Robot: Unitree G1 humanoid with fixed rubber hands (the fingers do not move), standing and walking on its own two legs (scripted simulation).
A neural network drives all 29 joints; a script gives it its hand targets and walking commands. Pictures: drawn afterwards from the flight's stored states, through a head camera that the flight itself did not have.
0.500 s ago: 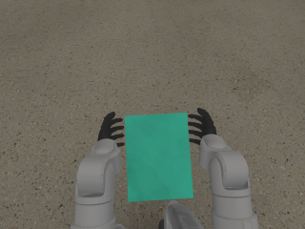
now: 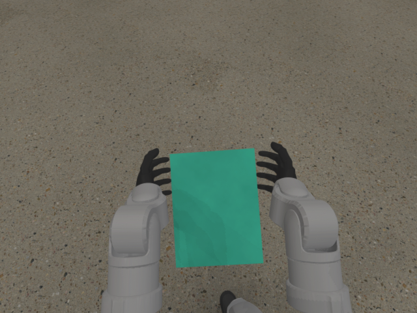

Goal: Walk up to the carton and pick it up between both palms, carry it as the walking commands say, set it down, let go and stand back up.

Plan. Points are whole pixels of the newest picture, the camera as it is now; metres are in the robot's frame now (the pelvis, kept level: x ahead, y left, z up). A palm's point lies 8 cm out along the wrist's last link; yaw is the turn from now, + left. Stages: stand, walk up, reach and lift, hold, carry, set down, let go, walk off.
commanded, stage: carry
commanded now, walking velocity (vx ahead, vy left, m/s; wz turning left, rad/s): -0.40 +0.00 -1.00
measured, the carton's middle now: (216, 201) +0.35 -0.03 -0.01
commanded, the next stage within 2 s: none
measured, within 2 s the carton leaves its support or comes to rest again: neither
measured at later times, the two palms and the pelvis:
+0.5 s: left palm out of the picture +0.09 -0.10 +0.07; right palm out of the picture -0.03 -0.30 +0.06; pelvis -0.25 -0.04 -0.01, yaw -28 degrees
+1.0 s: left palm out of the picture -0.18 -0.14 +0.08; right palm out of the picture -0.36 -0.28 +0.09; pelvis -0.46 +0.04 +0.00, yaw -57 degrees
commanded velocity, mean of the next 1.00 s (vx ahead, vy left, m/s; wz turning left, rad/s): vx -0.40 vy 0.00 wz -1.00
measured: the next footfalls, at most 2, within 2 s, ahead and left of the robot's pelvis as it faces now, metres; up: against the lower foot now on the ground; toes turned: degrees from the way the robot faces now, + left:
left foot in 0.08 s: -0.03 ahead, +0.10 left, +0.00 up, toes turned -2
right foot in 0.40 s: -0.24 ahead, -0.19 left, +0.00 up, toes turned -26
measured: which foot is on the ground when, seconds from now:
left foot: up 0.00-0.06, down 0.08-0.40, up 0.42-0.76, down 0.78-1.00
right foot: down 0.00-0.10, up 0.12-0.38, down 0.40-0.80, up 0.82-1.00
